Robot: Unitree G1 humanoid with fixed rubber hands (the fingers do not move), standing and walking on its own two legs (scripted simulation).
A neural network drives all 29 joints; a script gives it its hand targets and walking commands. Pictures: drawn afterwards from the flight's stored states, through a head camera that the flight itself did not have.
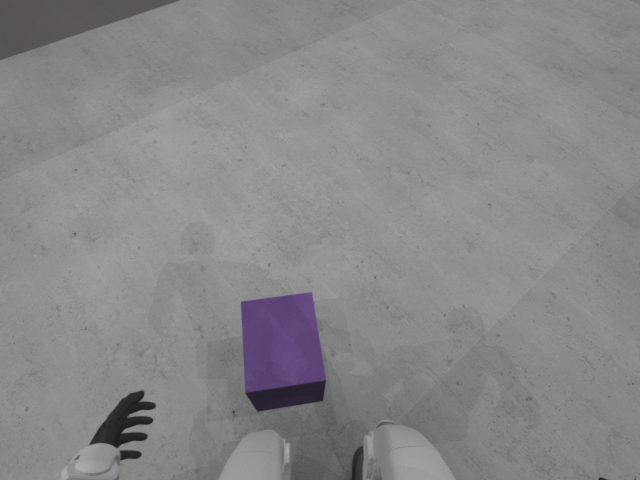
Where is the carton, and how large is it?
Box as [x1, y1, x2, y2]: [241, 292, 325, 411]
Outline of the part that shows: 311,292 241,301 245,392 257,411 322,400 325,377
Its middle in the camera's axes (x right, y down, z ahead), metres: -0.09 +0.33 +1.07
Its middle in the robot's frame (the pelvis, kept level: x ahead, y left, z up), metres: +0.43 +0.10 -0.61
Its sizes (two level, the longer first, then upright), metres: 0.231 0.190 0.249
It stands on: the floor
